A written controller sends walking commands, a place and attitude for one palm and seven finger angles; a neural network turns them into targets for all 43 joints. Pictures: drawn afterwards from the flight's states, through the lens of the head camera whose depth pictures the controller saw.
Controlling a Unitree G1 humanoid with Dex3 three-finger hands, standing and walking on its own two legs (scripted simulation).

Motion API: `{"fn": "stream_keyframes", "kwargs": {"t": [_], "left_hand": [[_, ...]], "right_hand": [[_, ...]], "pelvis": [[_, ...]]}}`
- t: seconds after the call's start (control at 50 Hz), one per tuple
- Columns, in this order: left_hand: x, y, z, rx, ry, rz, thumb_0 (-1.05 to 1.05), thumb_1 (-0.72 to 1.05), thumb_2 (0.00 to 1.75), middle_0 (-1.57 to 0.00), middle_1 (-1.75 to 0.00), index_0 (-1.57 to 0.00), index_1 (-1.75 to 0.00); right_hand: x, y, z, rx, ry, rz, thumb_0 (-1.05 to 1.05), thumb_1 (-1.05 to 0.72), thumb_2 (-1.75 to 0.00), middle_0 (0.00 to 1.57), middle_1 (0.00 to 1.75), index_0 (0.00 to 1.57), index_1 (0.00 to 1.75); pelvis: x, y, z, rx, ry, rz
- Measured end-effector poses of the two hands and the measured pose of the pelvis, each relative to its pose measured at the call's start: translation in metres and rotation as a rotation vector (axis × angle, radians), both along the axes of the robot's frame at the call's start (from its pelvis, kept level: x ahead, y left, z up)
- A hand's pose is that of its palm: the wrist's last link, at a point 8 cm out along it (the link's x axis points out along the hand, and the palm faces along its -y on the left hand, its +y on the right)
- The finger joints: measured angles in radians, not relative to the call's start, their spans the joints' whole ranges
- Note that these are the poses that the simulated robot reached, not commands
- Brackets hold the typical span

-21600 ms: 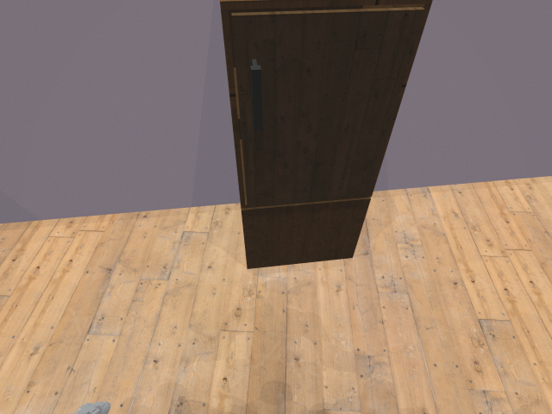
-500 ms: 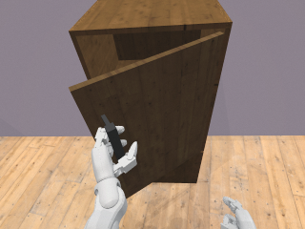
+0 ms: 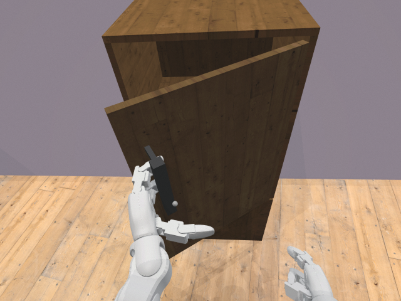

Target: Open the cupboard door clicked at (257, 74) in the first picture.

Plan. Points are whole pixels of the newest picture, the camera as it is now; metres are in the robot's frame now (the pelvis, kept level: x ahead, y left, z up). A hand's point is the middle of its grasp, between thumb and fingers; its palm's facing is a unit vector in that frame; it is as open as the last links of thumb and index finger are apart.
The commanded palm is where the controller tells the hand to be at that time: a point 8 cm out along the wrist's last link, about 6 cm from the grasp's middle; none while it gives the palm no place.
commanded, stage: open thumb and fingers to let go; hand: left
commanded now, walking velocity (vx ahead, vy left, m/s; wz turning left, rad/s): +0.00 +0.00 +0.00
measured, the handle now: (160, 181) +0.33 +0.10 +0.09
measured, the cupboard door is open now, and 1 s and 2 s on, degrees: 34 38 37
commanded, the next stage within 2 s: slide the hand sideways off the handle in 0.04 s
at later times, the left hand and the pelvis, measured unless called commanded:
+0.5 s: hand (179, 229) +0.22 +0.05 +0.10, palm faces -0.13 -0.99 +0.01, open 16.4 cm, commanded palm +0.20 +0.11 +0.10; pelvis -0.02 +0.04 -0.01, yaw -2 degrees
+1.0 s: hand (149, 242) +0.20 +0.10 +0.10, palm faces -0.06 -1.00 +0.01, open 16.1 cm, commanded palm +0.16 +0.16 +0.10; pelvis -0.01 +0.04 -0.01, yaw -3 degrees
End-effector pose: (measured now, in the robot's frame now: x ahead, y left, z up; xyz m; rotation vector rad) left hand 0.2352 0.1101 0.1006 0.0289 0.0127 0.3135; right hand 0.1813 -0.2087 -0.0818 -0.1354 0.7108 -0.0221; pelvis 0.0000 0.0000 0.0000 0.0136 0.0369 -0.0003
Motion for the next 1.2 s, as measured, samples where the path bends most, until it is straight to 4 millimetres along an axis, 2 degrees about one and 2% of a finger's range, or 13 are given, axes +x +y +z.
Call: {"fn": "stream_keyframes", "kwargs": {"t": [0.08,0.18,0.32,0.4,0.5,0.7,0.94,1.2], "left_hand": [[0.004,-0.001,0.000,0.003,0.002,-0.029,-0.01,-0.50,0.30,-0.23,-0.59,-0.23,-0.59],[0.005,0.003,0.000,0.005,0.004,-0.051,-0.01,-0.50,0.30,-0.28,-0.49,-0.24,-0.56],[-0.017,0.009,-0.003,-0.007,-0.034,-0.387,-0.02,-0.50,0.30,-0.16,-0.37,-0.13,-0.41],[-0.026,0.003,-0.004,-0.045,-0.048,-0.444,-0.02,-0.50,0.30,-0.13,-0.34,-0.13,-0.36],[-0.025,-0.003,-0.004,-0.036,-0.055,-0.447,-0.02,-0.50,0.30,-0.14,-0.32,-0.14,-0.32],[-0.029,0.009,-0.002,-0.044,-0.035,-0.441,-0.02,-0.50,0.30,-0.18,-0.32,-0.18,-0.32],[-0.049,0.037,-0.002,-0.038,-0.027,-0.374,-0.02,-0.50,0.30,-0.19,-0.32,-0.19,-0.32],[-0.065,0.069,-0.006,-0.009,0.002,-0.322,-0.02,-0.50,0.30,-0.18,-0.31,-0.17,-0.31]], "right_hand": [[-0.003,0.008,0.001,0.005,-0.002,-0.003,0.01,-0.91,-0.90,0.20,0.30,0.20,0.30],[-0.008,0.018,0.000,0.013,0.007,0.003,0.01,-0.91,-0.90,0.20,0.30,0.20,0.30],[-0.027,0.027,-0.001,0.009,-0.002,-0.006,0.01,-0.91,-0.90,0.20,0.30,0.20,0.30],[-0.037,0.033,-0.001,0.011,-0.018,-0.027,0.01,-0.91,-0.90,0.20,0.30,0.20,0.30],[-0.045,0.042,0.001,0.018,-0.021,-0.037,0.01,-0.91,-0.90,0.20,0.30,0.20,0.30],[-0.043,0.050,0.011,0.020,-0.026,-0.045,0.01,-0.91,-0.90,0.20,0.30,0.20,0.30],[-0.025,0.039,0.016,-0.005,-0.059,-0.028,0.01,-0.91,-0.90,0.20,0.30,0.20,0.30],[-0.019,0.023,0.009,-0.019,-0.086,-0.033,0.01,-0.91,-0.90,0.20,0.30,0.20,0.30]], "pelvis": [[-0.002,0.007,-0.001,-0.005,-0.001,-0.006],[-0.005,0.015,-0.002,-0.009,-0.006,-0.012],[-0.012,0.030,-0.004,-0.013,-0.011,-0.015],[-0.017,0.038,-0.006,-0.018,-0.016,-0.025],[-0.021,0.044,-0.006,-0.017,-0.018,-0.042],[-0.020,0.048,-0.002,-0.021,-0.032,-0.064],[-0.011,0.043,-0.004,-0.023,-0.013,-0.057],[0.000,0.031,-0.011,-0.020,0.031,-0.048]]}}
